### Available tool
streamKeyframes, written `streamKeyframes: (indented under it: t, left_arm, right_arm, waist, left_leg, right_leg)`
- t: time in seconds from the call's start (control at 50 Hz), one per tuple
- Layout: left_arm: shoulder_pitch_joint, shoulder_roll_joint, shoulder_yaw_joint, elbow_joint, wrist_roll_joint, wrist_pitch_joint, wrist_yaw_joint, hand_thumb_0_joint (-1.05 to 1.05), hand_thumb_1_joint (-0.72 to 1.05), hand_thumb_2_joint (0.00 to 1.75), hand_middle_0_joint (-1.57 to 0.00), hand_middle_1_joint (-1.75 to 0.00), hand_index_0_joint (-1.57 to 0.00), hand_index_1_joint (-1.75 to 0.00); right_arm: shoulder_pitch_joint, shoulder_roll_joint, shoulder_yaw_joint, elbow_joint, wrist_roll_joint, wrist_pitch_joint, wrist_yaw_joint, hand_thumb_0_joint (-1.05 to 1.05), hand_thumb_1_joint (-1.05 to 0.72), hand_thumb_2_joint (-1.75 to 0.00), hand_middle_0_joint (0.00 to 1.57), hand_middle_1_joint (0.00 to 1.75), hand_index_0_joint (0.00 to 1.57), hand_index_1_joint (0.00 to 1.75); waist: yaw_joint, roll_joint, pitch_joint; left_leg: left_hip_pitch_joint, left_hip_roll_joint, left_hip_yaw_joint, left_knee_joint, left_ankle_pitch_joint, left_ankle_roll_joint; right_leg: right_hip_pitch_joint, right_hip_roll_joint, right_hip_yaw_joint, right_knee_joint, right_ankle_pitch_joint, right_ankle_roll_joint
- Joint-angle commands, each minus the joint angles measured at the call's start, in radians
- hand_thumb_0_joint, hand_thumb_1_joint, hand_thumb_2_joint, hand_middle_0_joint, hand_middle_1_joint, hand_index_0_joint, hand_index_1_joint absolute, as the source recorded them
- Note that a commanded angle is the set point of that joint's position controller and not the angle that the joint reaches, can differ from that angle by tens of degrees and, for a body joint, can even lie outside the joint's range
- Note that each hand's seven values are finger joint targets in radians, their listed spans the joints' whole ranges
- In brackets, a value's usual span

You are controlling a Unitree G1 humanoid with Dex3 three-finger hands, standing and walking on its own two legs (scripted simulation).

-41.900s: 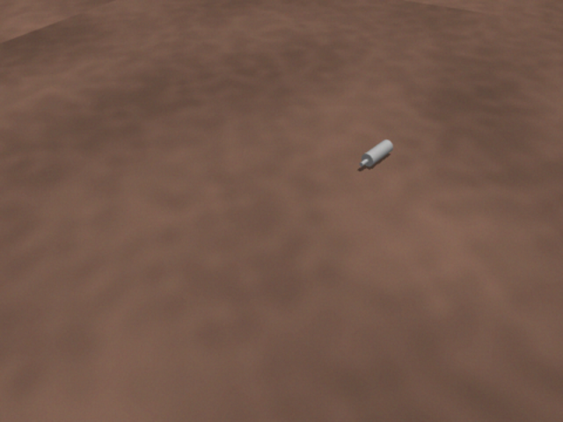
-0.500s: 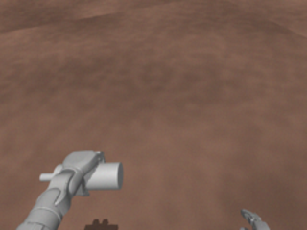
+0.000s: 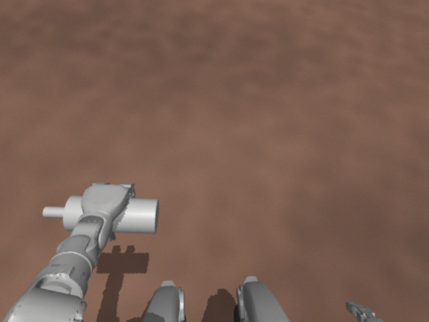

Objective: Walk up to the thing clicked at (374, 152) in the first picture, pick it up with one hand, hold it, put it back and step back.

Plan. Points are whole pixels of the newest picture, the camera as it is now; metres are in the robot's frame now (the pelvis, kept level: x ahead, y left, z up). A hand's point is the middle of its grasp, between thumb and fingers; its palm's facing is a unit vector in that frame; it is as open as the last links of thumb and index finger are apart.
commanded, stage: crouch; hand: left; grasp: from above
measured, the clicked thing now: (102, 214) +0.37 +0.24 -0.12
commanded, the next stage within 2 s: lower in 1.34 s
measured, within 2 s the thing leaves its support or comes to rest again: neither
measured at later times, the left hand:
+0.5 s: hand (132, 233) +0.38 +0.22 -0.35, palm faces -0.47 +0.01 -0.88, open 10.7 cm
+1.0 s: hand (139, 233) +0.41 +0.22 -0.45, palm faces -0.45 +0.00 -0.89, open 10.6 cm
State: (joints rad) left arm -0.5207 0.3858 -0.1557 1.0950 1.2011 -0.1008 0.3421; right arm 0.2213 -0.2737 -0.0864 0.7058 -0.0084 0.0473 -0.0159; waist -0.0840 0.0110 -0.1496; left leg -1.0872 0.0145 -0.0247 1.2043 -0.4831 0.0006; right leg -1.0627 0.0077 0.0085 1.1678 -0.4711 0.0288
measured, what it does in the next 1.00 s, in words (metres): lowers itself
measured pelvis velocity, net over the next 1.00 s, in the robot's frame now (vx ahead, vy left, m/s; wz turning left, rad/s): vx -0.04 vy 0.00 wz -0.07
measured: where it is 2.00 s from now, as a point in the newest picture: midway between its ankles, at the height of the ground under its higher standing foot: outside the picture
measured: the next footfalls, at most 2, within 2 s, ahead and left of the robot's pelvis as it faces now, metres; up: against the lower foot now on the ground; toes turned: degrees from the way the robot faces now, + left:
none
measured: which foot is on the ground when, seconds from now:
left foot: down 0.00-1.00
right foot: down 0.00-1.00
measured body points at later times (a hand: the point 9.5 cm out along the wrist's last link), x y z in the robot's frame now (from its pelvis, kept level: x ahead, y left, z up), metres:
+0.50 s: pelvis -0.03 +0.00 -0.19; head +0.17 +0.03 +0.21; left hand +0.40 +0.22 -0.30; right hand +0.02 -0.27 -0.31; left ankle +0.04 +0.12 -0.64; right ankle +0.04 -0.14 -0.64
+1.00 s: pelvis -0.04 +0.00 -0.27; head +0.20 +0.03 +0.11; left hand +0.43 +0.22 -0.40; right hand +0.00 -0.28 -0.38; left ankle +0.04 +0.12 -0.64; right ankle +0.04 -0.14 -0.64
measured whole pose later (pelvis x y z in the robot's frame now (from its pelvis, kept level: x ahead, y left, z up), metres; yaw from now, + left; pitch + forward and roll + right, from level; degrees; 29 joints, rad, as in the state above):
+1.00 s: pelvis -0.04 +0.00 -0.27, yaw -4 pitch +37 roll -6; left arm -0.86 0.60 0.06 1.36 1.28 -0.19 0.43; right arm 0.16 -0.25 -0.02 0.75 -0.13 -0.07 0.12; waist -0.21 0.01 -0.12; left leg -2.14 0.00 -0.10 2.19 -0.69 -0.01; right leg -2.09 0.02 -0.04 2.12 -0.68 0.03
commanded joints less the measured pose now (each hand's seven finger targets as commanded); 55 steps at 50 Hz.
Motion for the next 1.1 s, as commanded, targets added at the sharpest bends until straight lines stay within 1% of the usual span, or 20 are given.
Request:
streamKeyframes:
  t: [0.0, 0.08, 0.12, 0.18, 0.24, 0.28, 0.36, 0.42, 0.56, 0.58, 0.6, 0.68, 0.74, 0.8, 0.84, 0.92, 0.96, 0.98, 1.0, 1.08]
  left_arm:
    - [-0.384, 0.233, 0.099, -0.079, 0.010, 0.021, 0.084, 0.00, 0.58, 1.02, -0.92, -0.94, -0.93, -0.92]
    - [-0.470, 0.258, 0.111, -0.126, -0.010, 0.037, 0.084, 0.00, 0.57, 1.03, -0.90, -0.96, -0.92, -0.94]
    - [-0.446, 0.282, 0.130, -0.065, -0.006, 0.046, 0.081, 0.00, 0.54, 1.05, -0.90, -0.94, -0.91, -0.93]
    - [-0.505, 0.276, 0.124, -0.042, -0.012, 0.038, 0.064, 0.00, 0.53, 1.08, -0.89, -0.97, -0.90, -0.96]
    - [-0.522, 0.306, 0.147, -0.036, -0.025, 0.020, 0.054, 0.00, 0.55, 1.06, -0.91, -0.93, -0.92, -0.92]
    - [-0.521, 0.282, 0.136, -0.025, -0.028, 0.003, 0.050, 0.00, 0.60, 1.07, -0.95, -0.94, -0.96, -0.93]
    - [-0.596, 0.318, 0.153, -0.039, -0.013, -0.037, 0.058, 0.00, 0.59, 1.14, -0.95, -0.96, -0.95, -0.96]
    - [-0.559, 0.337, 0.172, 0.003, 0.010, -0.053, 0.084, 0.00, 0.57, 1.16, -0.94, -0.96, -0.94, -0.96]
    - [-0.701, 0.389, 0.207, -0.014, 0.071, -0.074, 0.144, 0.00, 0.54, 1.10, -0.92, -0.91, -0.92, -0.91]
    - [-0.658, 0.394, 0.216, 0.035, 0.077, -0.068, 0.151, 0.00, 0.54, 1.10, -0.93, -0.90, -0.93, -0.91]
    - [-0.635, 0.348, 0.199, 0.069, 0.073, -0.062, 0.153, 0.00, 0.55, 1.11, -0.93, -0.92, -0.93, -0.92]
    - [-0.617, 0.357, 0.201, 0.139, 0.063, -0.047, 0.156, 0.00, 0.57, 1.11, -0.93, -0.94, -0.93, -0.93]
    - [-0.639, 0.402, 0.225, 0.128, 0.052, -0.041, 0.150, 0.00, 0.58, 1.09, -0.94, -0.92, -0.94, -0.92]
    - [-0.653, 0.394, 0.215, 0.133, 0.043, -0.046, 0.141, 0.00, 0.60, 1.10, -0.94, -0.94, -0.95, -0.94]
    - [-0.664, 0.427, 0.232, 0.103, 0.040, -0.063, 0.134, 0.00, 0.60, 1.08, -0.95, -0.93, -0.95, -0.92]
    - [-0.674, 0.482, 0.264, 0.089, 0.062, -0.092, 0.129, 0.00, 0.58, 1.05, -0.92, -0.93, -0.93, -0.92]
    - [-0.650, 0.439, 0.242, 0.154, 0.074, -0.095, 0.130, 0.00, 0.57, 1.06, -0.92, -0.92, -0.93, -0.91]
    - [-0.704, 0.451, 0.242, 0.106, 0.073, -0.106, 0.134, 0.00, 0.58, 1.02, -0.91, -0.94, -0.93, -0.92]
    - [-0.630, 0.414, 0.226, 0.211, 0.080, -0.095, 0.134, 0.00, 0.54, 1.02, -0.89, -0.92, -0.90, -0.91]
    - [-0.708, 0.464, 0.244, 0.170, 0.080, -0.100, 0.146, 0.00, 0.55, 1.04, -0.90, -0.92, -0.91, -0.91]
  right_arm:
    - [0.077, -0.153, -0.045, -0.055, -0.017, -0.040, -0.020, 0.00, -0.90, -0.90, 0.20, 0.30, 0.20, 0.30]
    - [0.088, -0.158, -0.051, -0.051, -0.028, -0.057, -0.024, 0.00, -0.90, -0.90, 0.20, 0.30, 0.20, 0.30]
    - [0.089, -0.163, -0.049, -0.045, -0.033, -0.062, -0.026, 0.00, -0.90, -0.90, 0.20, 0.30, 0.20, 0.30]
    - [0.096, -0.172, -0.048, -0.040, -0.044, -0.073, -0.021, 0.00, -0.90, -0.90, 0.20, 0.30, 0.20, 0.30]
    - [0.108, -0.180, -0.047, -0.035, -0.047, -0.084, -0.012, 0.00, -0.90, -0.90, 0.20, 0.30, 0.20, 0.30]
    - [0.112, -0.169, -0.037, -0.031, -0.052, -0.092, -0.002, 0.00, -0.90, -0.90, 0.20, 0.30, 0.20, 0.30]
    - [0.129, -0.174, -0.028, -0.007, -0.062, -0.108, 0.013, 0.00, -0.90, -0.90, 0.20, 0.30, 0.20, 0.30]
    - [0.128, -0.179, -0.017, 0.002, -0.071, -0.116, 0.029, 0.00, -0.90, -0.90, 0.20, 0.30, 0.20, 0.30]
    - [0.153, -0.192, -0.014, 0.032, -0.098, -0.125, 0.069, 0.00, -0.91, -0.90, 0.20, 0.30, 0.20, 0.30]
    - [0.154, -0.191, -0.011, 0.032, -0.100, -0.125, 0.074, 0.00, -0.91, -0.90, 0.20, 0.30, 0.20, 0.30]
    - [0.155, -0.188, -0.009, 0.025, -0.105, -0.129, 0.083, 0.00, -0.91, -0.90, 0.20, 0.30, 0.20, 0.30]
    - [0.144, -0.194, -0.010, 0.017, -0.109, -0.132, 0.100, 0.00, -0.91, -0.90, 0.20, 0.30, 0.20, 0.30]
    - [0.136, -0.193, -0.010, 0.015, -0.110, -0.126, 0.106, 0.00, -0.91, -0.90, 0.20, 0.30, 0.20, 0.30]
    - [0.130, -0.185, -0.006, 0.015, -0.111, -0.128, 0.111, 0.00, -0.91, -0.90, 0.20, 0.30, 0.20, 0.30]
    - [0.141, -0.185, -0.006, 0.029, -0.113, -0.126, 0.115, 0.00, -0.91, -0.90, 0.20, 0.30, 0.20, 0.30]
    - [0.161, -0.200, -0.004, 0.037, -0.118, -0.122, 0.125, 0.00, -0.91, -0.90, 0.20, 0.30, 0.20, 0.30]
    - [0.151, -0.196, -0.001, 0.037, -0.119, -0.119, 0.127, 0.00, -0.91, -0.90, 0.20, 0.30, 0.20, 0.30]
    - [0.149, -0.201, -0.005, 0.042, -0.121, -0.120, 0.129, 0.00, -0.91, -0.90, 0.20, 0.30, 0.20, 0.30]
    - [0.142, -0.206, 0.002, 0.034, -0.122, -0.122, 0.132, 0.00, -0.91, -0.90, 0.20, 0.30, 0.20, 0.30]
    - [0.140, -0.212, 0.001, 0.040, -0.123, -0.122, 0.133, 0.00, -0.91, -0.90, 0.20, 0.30, 0.20, 0.30]
  waist:
    - [-0.010, 0.069, -0.460]
    - [-0.022, 0.120, -0.595]
    - [-0.021, 0.101, -0.588]
    - [-0.052, 0.127, -0.579]
    - [-0.053, 0.123, -0.645]
    - [-0.069, 0.118, -0.639]
    - [-0.101, 0.117, -0.671]
    - [-0.087, 0.151, -0.678]
    - [-0.107, 0.293, -0.725]
    - [-0.100, 0.276, -0.714]
    - [-0.118, 0.258, -0.701]
    - [-0.118, 0.225, -0.690]
    - [-0.109, 0.219, -0.714]
    - [-0.123, 0.223, -0.671]
    - [-0.125, 0.199, -0.663]
    - [-0.120, 0.228, -0.675]
    - [-0.127, 0.218, -0.655]
    - [-0.137, 0.242, -0.649]
    - [-0.129, 0.226, -0.622]
    - [-0.125, 0.276, -0.658]
  left_leg:
    - [0.090, -0.026, 0.010, 0.036, 0.162, 0.013]
    - [0.028, -0.022, -0.008, 0.136, 0.132, 0.011]
    - [-0.038, -0.023, -0.015, 0.170, 0.088, 0.009]
    - [-0.097, -0.018, -0.050, 0.208, -0.009, 0.001]
    - [-0.139, -0.024, -0.050, 0.278, -0.028, 0.006]
    - [-0.192, -0.029, -0.042, 0.326, -0.043, 0.012]
    - [-0.283, -0.035, -0.034, 0.420, -0.067, 0.020]
    - [-0.291, -0.037, -0.039, 0.459, -0.043, 0.013]
    - [-0.255, -0.025, -0.045, 0.557, 0.073, -0.004]
    - [-0.282, -0.028, -0.035, 0.580, 0.084, 0.001]
    - [-0.291, -0.026, -0.039, 0.588, 0.092, -0.001]
    - [-0.380, -0.030, -0.014, 0.639, 0.063, 0.013]
    - [-0.411, -0.032, -0.006, 0.674, 0.057, 0.023]
    - [-0.480, -0.033, 0.000, 0.705, 0.024, 0.027]
    - [-0.511, -0.031, 0.004, 0.734, 0.024, 0.032]
    - [-0.509, -0.027, -0.004, 0.764, 0.048, 0.022]
    - [-0.524, -0.028, -0.009, 0.770, 0.010, 0.021]
    - [-0.542, -0.027, -0.007, 0.778, -0.009, 0.021]
    - [-0.537, -0.027, -0.013, 0.773, -0.016, 0.020]
    - [-0.528, -0.027, -0.017, 0.788, -0.027, 0.016]
  right_leg:
    - [-0.045, 0.023, -0.037, 0.041, 0.157, -0.061]
    - [-0.155, 0.015, -0.043, 0.159, 0.127, -0.063]
    - [-0.208, 0.016, -0.049, 0.203, 0.082, -0.064]
    - [-0.345, 0.011, -0.063, 0.278, 0.000, -0.066]
    - [-0.389, 0.011, -0.068, 0.335, -0.022, -0.069]
    - [-0.424, 0.009, -0.069, 0.361, -0.034, -0.069]
    - [-0.484, 0.005, -0.070, 0.417, -0.041, -0.063]
    - [-0.549, 0.000, -0.075, 0.470, -0.033, -0.066]
    - [-0.674, -0.001, -0.092, 0.598, 0.040, -0.073]
    - [-0.671, 0.001, -0.093, 0.603, 0.052, -0.070]
    - [-0.673, -0.004, -0.098, 0.612, 0.060, -0.067]
    - [-0.655, 0.005, -0.098, 0.630, 0.066, -0.064]
    - [-0.643, 0.016, -0.099, 0.649, 0.070, -0.063]
    - [-0.660, 0.021, -0.098, 0.672, 0.055, -0.061]
    - [-0.641, 0.024, -0.098, 0.681, 0.065, -0.056]
    - [-0.681, 0.025, -0.106, 0.732, 0.072, -0.061]
    - [-0.727, 0.029, -0.114, 0.743, 0.034, -0.064]
    - [-0.744, 0.031, -0.116, 0.751, 0.020, -0.066]
    - [-0.762, 0.028, -0.117, 0.754, 0.011, -0.067]
    - [-0.804, 0.030, -0.124, 0.797, -0.003, -0.072]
